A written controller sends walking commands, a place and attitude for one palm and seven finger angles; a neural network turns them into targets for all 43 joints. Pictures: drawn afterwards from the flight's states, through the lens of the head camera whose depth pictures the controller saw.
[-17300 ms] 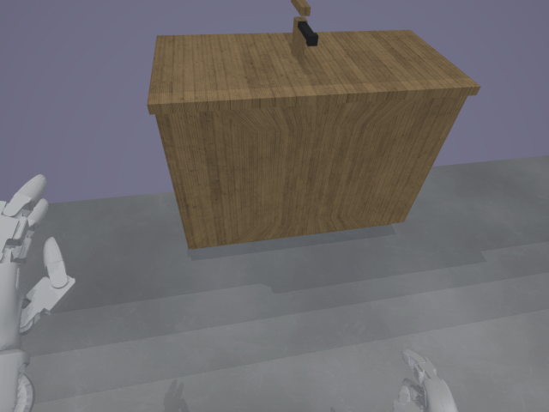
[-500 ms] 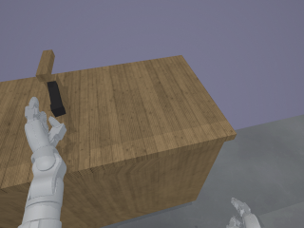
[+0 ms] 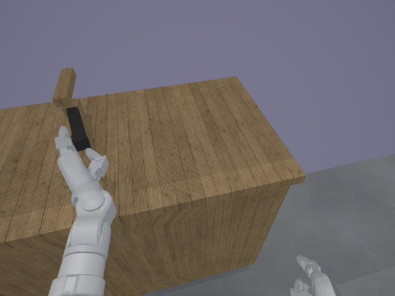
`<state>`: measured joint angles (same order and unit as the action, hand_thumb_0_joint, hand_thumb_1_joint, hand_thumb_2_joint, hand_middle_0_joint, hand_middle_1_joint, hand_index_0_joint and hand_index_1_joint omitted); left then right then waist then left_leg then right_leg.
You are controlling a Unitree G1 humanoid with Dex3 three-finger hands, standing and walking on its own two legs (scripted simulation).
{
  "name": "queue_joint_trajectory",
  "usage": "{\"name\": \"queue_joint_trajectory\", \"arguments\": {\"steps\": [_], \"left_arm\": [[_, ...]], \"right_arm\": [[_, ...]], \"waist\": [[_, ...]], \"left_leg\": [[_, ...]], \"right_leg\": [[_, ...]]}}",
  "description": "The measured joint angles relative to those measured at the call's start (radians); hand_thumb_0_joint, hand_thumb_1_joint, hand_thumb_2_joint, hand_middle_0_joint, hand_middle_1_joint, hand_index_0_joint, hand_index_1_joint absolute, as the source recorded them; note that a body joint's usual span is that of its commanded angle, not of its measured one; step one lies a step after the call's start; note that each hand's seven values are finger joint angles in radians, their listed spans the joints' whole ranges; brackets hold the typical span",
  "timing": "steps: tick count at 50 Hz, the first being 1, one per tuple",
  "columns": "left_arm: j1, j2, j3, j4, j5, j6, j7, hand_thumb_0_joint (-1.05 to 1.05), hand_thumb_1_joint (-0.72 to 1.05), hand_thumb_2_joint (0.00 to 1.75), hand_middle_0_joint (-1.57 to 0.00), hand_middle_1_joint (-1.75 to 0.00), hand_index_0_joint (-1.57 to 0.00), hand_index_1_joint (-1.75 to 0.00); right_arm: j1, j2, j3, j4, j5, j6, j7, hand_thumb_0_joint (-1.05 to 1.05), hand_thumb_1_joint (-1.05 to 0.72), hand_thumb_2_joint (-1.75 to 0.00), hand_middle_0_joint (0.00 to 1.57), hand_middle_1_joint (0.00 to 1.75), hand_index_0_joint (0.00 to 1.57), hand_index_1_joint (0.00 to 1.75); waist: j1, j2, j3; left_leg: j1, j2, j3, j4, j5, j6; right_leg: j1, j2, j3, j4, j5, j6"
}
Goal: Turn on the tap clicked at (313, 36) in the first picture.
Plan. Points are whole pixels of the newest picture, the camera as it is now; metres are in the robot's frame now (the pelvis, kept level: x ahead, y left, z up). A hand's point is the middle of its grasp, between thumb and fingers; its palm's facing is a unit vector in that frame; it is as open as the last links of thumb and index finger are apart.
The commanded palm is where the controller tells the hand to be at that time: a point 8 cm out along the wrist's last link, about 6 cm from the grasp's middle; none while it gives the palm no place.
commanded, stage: push the lever round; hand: left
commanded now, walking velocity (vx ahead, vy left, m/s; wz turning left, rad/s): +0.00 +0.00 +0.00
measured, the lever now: (81, 141) +0.38 +0.29 +0.12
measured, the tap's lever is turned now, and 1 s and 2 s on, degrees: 14 51 74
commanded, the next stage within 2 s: lift the hand up off the lever in 1.50 s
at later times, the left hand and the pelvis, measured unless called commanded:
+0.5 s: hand (124, 145) +0.39 +0.19 +0.11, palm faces +0.74 -0.67 -0.07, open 8.1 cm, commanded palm +0.35 +0.21 +0.10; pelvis +0.00 -0.01 +0.00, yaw +0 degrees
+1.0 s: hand (139, 131) +0.43 +0.17 +0.11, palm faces +0.79 -0.60 -0.11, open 8.6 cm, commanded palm +0.39 +0.20 +0.10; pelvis +0.02 -0.02 +0.00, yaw +0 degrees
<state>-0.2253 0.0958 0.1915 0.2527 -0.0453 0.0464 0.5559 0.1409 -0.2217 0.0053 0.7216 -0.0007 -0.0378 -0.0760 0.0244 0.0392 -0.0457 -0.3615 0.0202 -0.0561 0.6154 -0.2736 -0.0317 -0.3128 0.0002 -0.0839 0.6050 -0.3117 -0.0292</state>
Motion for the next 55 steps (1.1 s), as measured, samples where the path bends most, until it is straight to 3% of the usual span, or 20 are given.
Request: {"name": "queue_joint_trajectory", "arguments": {"steps": [30,55], "left_arm": [[-0.262,-0.088,0.011,0.248,0.088,0.007,0.236,0.02,0.87,0.90,-0.15,-0.15,-0.08,-0.13],[-0.412,-0.099,0.084,0.406,0.135,0.051,0.339,0.02,0.83,0.88,-0.16,-0.15,-0.04,-0.11]], "right_arm": [[0.003,0.022,-0.026,0.060,-0.037,0.039,0.029,0.01,-0.90,-0.90,0.20,0.30,0.20,0.30],[0.031,0.014,-0.046,0.068,-0.054,0.069,0.067,0.01,-0.90,-0.90,0.20,0.30,0.20,0.30]], "waist": [[-0.016,-0.007,-0.019],[-0.036,-0.009,-0.057]], "left_leg": [[-0.044,0.007,-0.007,-0.005,0.003,-0.011],[-0.064,0.020,-0.011,-0.015,-0.009,-0.022]], "right_leg": [[-0.047,0.007,-0.007,0.004,-0.004,-0.011],[-0.071,0.021,-0.011,0.001,-0.020,-0.026]]}}
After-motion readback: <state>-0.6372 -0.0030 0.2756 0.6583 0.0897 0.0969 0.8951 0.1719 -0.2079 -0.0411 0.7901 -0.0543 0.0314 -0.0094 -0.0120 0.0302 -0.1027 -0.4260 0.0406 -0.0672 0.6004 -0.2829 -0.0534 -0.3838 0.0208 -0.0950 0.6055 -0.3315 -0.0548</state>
